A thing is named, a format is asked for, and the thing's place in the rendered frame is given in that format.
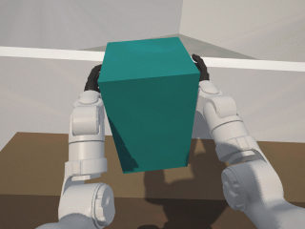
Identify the left robot upper arm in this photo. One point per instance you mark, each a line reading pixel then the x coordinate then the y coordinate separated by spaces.
pixel 85 206

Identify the right robot upper arm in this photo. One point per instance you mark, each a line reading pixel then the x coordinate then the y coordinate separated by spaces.
pixel 253 188

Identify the left robot hand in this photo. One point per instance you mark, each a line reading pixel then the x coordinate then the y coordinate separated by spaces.
pixel 92 83

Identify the left robot forearm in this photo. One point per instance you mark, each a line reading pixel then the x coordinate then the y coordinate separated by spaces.
pixel 86 141

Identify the carton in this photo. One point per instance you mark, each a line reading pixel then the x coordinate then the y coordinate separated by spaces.
pixel 149 90

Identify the right robot forearm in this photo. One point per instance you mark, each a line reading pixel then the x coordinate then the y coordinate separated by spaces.
pixel 230 135

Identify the pedestal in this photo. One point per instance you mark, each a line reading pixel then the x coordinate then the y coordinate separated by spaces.
pixel 32 172

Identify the right robot hand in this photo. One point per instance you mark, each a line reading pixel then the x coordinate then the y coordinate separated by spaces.
pixel 201 67

